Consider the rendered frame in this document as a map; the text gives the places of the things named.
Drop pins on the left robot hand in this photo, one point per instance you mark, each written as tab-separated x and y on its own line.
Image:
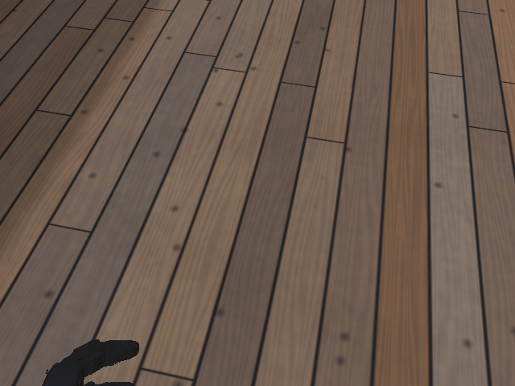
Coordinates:
89	358

